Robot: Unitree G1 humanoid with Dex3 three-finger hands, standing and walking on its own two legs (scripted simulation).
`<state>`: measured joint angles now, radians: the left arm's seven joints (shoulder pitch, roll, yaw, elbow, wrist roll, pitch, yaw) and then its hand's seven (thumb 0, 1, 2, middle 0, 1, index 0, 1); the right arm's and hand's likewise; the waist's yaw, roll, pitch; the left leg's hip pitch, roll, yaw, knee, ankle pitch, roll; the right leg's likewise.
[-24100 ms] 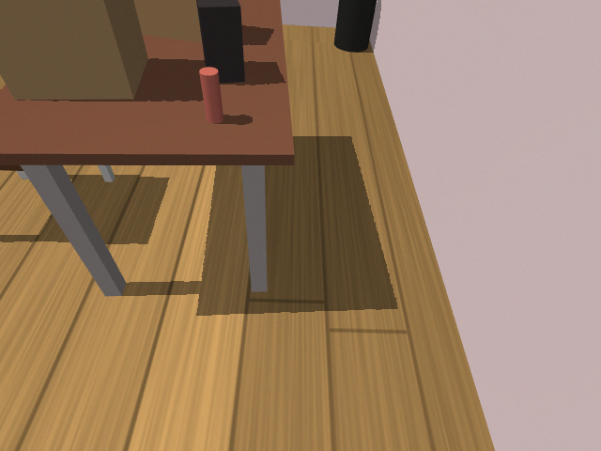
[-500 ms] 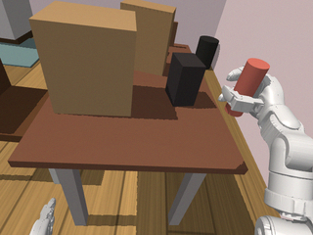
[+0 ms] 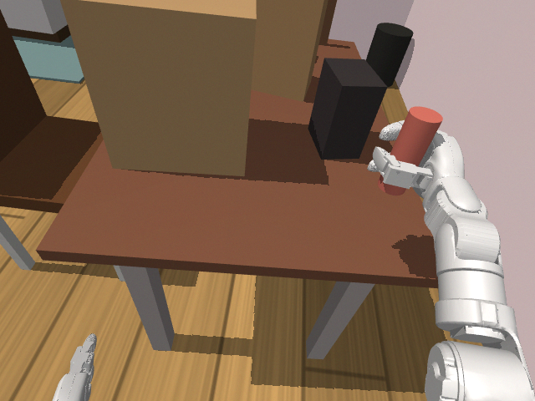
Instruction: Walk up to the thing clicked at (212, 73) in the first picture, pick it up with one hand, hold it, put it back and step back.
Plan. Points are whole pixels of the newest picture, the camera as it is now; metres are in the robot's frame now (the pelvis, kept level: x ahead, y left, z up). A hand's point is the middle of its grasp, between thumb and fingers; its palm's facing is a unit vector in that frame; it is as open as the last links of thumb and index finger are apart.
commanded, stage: crouch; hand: right
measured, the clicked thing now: (406, 153) +0.42 -0.18 +0.21
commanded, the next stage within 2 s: lower in 0.78 s
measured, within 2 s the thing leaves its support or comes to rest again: neither
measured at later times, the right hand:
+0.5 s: hand (378, 161) +0.47 -0.17 +0.15, palm faces +0.06 +1.00 -0.01, open 5.3 cm
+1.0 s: hand (367, 162) +0.49 -0.16 +0.13, palm faces +0.06 +1.00 +0.00, open 5.3 cm
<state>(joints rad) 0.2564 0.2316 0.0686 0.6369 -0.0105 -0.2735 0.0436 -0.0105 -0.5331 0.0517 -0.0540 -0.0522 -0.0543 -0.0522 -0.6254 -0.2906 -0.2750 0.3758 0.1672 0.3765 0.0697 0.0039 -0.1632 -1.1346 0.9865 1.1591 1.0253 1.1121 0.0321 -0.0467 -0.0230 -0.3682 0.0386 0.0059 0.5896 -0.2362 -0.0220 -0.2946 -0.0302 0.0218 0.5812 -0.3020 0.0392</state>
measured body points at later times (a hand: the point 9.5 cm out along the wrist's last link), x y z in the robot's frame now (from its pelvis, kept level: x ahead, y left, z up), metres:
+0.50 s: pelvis +0.01 -0.01 +0.00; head +0.04 +0.00 +0.45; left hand +0.16 +0.25 -0.08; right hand +0.46 -0.22 +0.16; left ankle +0.05 +0.13 -0.73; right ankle +0.00 -0.15 -0.73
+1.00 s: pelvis +0.01 -0.01 -0.01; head +0.06 -0.01 +0.44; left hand +0.15 +0.25 -0.08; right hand +0.49 -0.22 +0.13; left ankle +0.05 +0.13 -0.73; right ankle +0.00 -0.15 -0.73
